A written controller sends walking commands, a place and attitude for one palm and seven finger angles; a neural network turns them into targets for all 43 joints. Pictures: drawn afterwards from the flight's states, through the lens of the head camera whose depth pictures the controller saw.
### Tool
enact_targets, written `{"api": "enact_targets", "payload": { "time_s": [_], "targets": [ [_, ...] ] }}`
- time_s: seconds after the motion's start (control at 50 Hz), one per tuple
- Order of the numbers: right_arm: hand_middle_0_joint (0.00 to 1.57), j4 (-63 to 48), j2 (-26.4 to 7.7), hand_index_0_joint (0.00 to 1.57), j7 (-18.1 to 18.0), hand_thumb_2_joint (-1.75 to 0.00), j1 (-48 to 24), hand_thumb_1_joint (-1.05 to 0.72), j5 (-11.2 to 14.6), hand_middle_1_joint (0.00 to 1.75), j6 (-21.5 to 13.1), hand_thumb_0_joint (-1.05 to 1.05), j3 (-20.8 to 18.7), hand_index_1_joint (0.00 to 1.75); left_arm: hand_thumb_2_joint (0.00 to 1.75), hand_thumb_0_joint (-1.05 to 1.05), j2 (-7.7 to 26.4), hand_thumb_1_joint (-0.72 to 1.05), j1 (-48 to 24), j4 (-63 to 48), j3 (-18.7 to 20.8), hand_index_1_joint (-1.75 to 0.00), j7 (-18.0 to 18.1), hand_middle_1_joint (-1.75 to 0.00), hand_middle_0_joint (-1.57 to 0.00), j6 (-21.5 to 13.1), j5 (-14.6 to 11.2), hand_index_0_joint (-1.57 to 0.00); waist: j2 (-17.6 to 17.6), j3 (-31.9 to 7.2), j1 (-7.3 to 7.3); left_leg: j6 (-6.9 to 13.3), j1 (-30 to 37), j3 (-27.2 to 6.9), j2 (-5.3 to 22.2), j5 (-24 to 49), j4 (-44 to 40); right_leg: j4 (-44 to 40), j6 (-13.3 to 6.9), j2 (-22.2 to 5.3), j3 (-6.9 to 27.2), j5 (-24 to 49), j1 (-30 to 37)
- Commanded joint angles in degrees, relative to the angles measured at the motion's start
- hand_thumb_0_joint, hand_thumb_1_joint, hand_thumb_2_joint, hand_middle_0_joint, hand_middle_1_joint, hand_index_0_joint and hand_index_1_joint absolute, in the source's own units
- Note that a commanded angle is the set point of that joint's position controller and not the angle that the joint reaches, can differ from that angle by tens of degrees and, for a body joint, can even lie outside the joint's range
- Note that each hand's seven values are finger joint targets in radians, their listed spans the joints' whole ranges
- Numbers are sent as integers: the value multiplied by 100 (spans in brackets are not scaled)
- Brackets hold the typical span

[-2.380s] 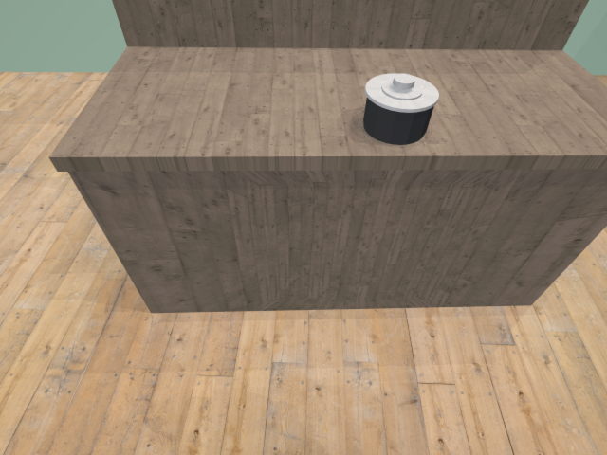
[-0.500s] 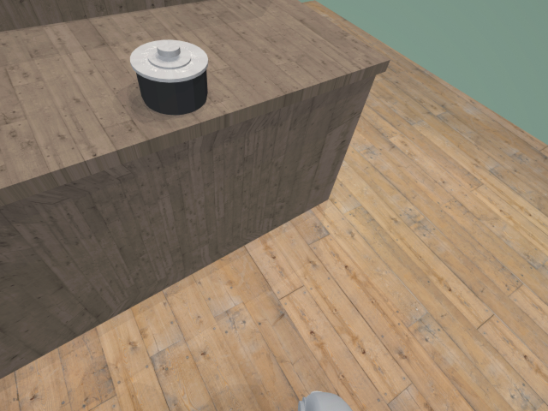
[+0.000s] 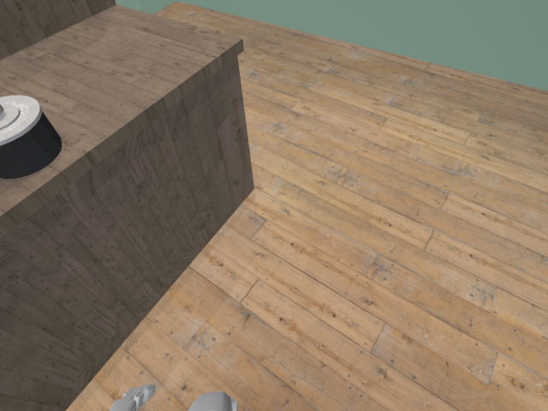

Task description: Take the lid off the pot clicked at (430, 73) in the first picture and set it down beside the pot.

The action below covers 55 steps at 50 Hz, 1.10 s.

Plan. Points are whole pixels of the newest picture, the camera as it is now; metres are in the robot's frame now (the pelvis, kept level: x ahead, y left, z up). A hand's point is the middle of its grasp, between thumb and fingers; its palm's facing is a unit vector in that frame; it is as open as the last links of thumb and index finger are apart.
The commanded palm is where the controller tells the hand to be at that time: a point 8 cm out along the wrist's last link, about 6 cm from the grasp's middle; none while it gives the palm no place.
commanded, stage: walk to a spot facing it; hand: left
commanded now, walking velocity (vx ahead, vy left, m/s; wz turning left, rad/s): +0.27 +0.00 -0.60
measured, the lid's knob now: out of the picture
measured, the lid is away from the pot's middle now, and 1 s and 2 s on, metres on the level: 0.00 0.00 0.00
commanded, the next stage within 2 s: turn to face it in 1.40 s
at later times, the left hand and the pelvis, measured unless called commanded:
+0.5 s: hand (142, 394) +0.17 +0.25 -0.17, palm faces -0.23 -0.96 -0.14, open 7.4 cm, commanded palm none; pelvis +0.09 +0.06 +0.01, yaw -19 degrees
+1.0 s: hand (270, 256) +0.44 +0.03 -0.17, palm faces -0.56 -0.80 -0.20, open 7.4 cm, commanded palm none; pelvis +0.24 -0.06 -0.01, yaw -35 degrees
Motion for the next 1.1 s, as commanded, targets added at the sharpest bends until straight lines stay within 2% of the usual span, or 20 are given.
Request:
{"api": "enact_targets", "payload": {
  "time_s": [0.0, 0.14, 0.2, 0.24, 0.26, 0.28, 0.34, 0.4, 0.52, 0.66, 0.74, 0.78, 0.8, 0.82, 0.84, 0.86, 0.88, 0.92, 1.0, 1.08],
  "targets": [
    [20, -557, -382, 20, 21, -90, -230, -90, -42, 30, -204, 0, -74, 30, 90, 0, 1244, 90, 525, -252, 339, -30, 58, -30, -20, -108, 18, -20, -1066, -532, 341, -53, -337, 12, -115, 181, -300, -1081, -845, -1263, 1577, 1039, 563],
    [20, -844, -336, 20, 96, -90, -577, -90, 5, 30, -435, 0, -87, 30, 90, 0, 1341, 90, 560, -303, 390, -30, -8, -30, -20, -178, 67, -20, -1246, -268, 384, 188, 466, -54, -458, -241, -1744, -1345, -981, -1231, 2490, -1046, -130],
    [20, -556, -437, 20, -8, -90, 358, -90, 39, 30, -555, 0, -99, 30, 90, 0, 1065, 90, 333, -352, 346, -30, -36, -30, -20, -167, 32, -20, -776, -480, -89, 274, 2767, -37, -473, 350, -3563, -391, -483, -554, 2027, -1164, -1467],
    [20, -444, -1365, 20, -70, -90, 1241, -90, -60, 30, -604, 0, -255, 30, 90, 0, 548, 90, 173, -632, 252, -30, -124, -30, -20, -195, 11, -20, 1781, -461, -449, 996, 3416, -3189, 2147, -1982, -5166, 2606, 144, 347, 264, -1958, -3250],
    [20, -490, -1243, 20, -78, -90, 989, -90, -65, 30, -584, 0, -184, 30, 90, 0, 737, 90, -81, -679, 311, -30, -169, -30, -20, -211, 98, -20, 968, 143, -346, 1310, 2541, -3272, 2343, -2063, -5409, 3209, 178, -218, 446, -1501, -3339],
    [20, -561, -779, 20, -52, -90, 573, -90, -72, 30, -620, 0, -51, 30, 90, 0, 832, 90, 200, -478, 367, -30, -212, -30, -20, -210, 138, -20, 523, 277, -40, 1131, 2170, -2592, 1839, -1615, -5421, 3513, 218, -306, 403, -865, -3083],
    [20, -520, -420, 20, -73, -90, 291, -90, 11, 30, -754, 0, 95, 30, 90, 0, 627, 90, 649, -93, 326, -30, -320, -30, -20, -127, 155, -20, 603, 230, 267, 649, 1990, -827, 1126, 245, -5194, 3998, 327, -458, 164, 219, -2785],
    [20, -301, -253, 20, -111, -90, 716, -90, 81, 30, -830, 0, 151, 30, 90, 0, 439, 90, 788, 69, 273, -30, -314, -30, -20, -78, 131, -20, 683, 68, 266, 426, 2416, 105, 821, 2064, -4895, 4248, 367, -383, -62, 597, -2913],
    [20, 117, -163, 20, -160, -90, 1482, -90, 54, 30, -871, 0, 197, 30, 90, 0, 233, 90, 245, 12, 207, -30, -305, -30, -20, -13, 121, -20, 527, 245, 146, 585, 3039, 499, 1092, 3485, -4726, 4050, 395, -511, -340, 715, -3668],
    [20, 545, -81, 20, -175, -90, 2090, -90, -44, 30, -811, 0, 198, 30, 90, 0, -25, 90, -940, -233, 37, -30, -347, -30, -20, -107, 98, -20, 564, 565, -177, 933, 3553, 1091, 1172, 4707, -4503, 1928, 142, -375, -1149, 476, -3259],
    [20, 519, -395, 20, -156, -90, 1861, -90, -23, 30, -786, 0, 64, 30, 90, 0, 175, 90, -318, -92, 89, -30, -286, -30, -20, -201, 101, -20, 713, -116, 216, 896, 3658, 1503, 1277, 7201, -3143, 1069, -277, 113, -1458, 53, -1727],
    [20, 352, -596, 20, -107, -90, 1501, -90, 30, 30, -774, 0, 11, 30, 90, 0, 537, 90, 881, 256, 225, -30, -237, -30, -20, -309, 114, -20, 733, -868, 795, 721, 2901, 1653, 1149, 6699, -1427, 439, -471, 285, -1467, 273, 338],
    [20, 244, -474, 20, -37, -90, 1423, -90, 113, 30, -754, 0, 36, 30, 90, 0, 984, 90, 1580, 438, 332, -30, -178, -30, -20, -355, 112, -20, 125, -1399, 1163, 524, 1371, 1581, 1018, 4454, 167, 228, -829, -437, -590, 835, 2211],
    [20, 29, -32, 20, -32, -90, 1497, -90, 182, 30, -758, 0, 79, 30, 90, 0, 1466, 90, 1937, 447, 430, -30, -90, -30, -20, -394, 41, -20, -1004, -1977, 1085, 154, -599, 1200, -58, -936, 2286, -122, -1681, -2246, 2637, 1643, 3382],
    [20, -93, -148, 20, -62, -90, 986, -90, 152, 30, -719, 0, 43, 30, 90, 0, 1654, 90, 1747, 400, 491, -30, -13, -30, -20, -308, -109, -20, -724, -1733, 1006, 273, -1069, 223, -32, -1030, 2835, -914, -1880, -2542, 3241, 1231, 2901],
    [20, -95, -99, 20, -53, -90, 914, -90, 96, 30, -710, 0, 18, 30, 90, 0, 1488, 90, 1247, 285, 466, -30, 21, -30, -20, -267, -128, -20, -363, -793, 697, 339, -1201, -45, 312, -317, 2691, -1233, -1484, -2462, 2675, 434, 1876],
    [20, -100, -97, 20, -18, -90, 911, -90, 59, 30, -653, 0, 24, 30, 90, 0, 1232, 90, 811, 130, 370, -30, 12, -30, -20, -311, -116, -20, -289, -596, 451, 288, -925, -164, 442, 254, 2496, -1462, -766, -2154, 2426, -170, 843],
    [20, 45, -24, 20, -18, -90, 904, -90, 12, 30, -516, 0, 10, 30, 90, 0, 860, 90, 280, 29, 239, -30, 44, -30, -20, -433, -67, -20, -54, -48, 87, 239, -356, -229, 545, 697, 1835, -1687, -170, -1652, 1451, 316, -475],
    [20, 4, 15, 20, -3, -90, 907, -90, -42, 30, -420, 0, -2, 30, 90, 0, 886, 90, 570, 171, 254, -30, 25, -30, -20, -557, 11, -20, -359, -337, -53, 80, -465, -165, 457, 880, 1080, -1436, -716, -1189, 880, 1693, -365],
    [20, -354, -59, 20, 41, -90, -51, -90, -55, 30, -456, 0, -16, 30, 90, 0, 847, 90, 1072, 249, 301, -30, -15, -30, -20, -595, -27, -20, -716, -470, 241, -39, -1186, -273, 374, 1194, 648, -1195, -492, -1035, 1159, 2183, 334]
  ]
}}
